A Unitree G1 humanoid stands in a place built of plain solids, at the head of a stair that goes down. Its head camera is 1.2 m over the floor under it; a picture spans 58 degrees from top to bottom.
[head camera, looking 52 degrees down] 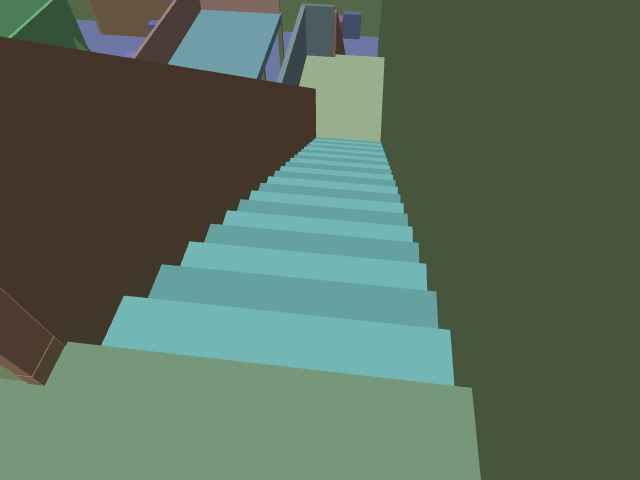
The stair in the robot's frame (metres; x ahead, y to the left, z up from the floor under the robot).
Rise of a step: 0.17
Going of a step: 0.26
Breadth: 1.18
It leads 7 degrees to the right of straight ahead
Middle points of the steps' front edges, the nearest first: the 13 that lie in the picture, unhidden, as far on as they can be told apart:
0.49 0.16 0.00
0.75 0.13 -0.17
1.01 0.10 -0.35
1.27 0.07 -0.52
1.53 0.04 -0.70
1.79 0.01 -0.87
2.06 -0.02 -1.05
2.32 -0.05 -1.22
2.58 -0.08 -1.40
2.84 -0.11 -1.57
3.10 -0.14 -1.74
3.36 -0.17 -1.92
3.63 -0.21 -2.09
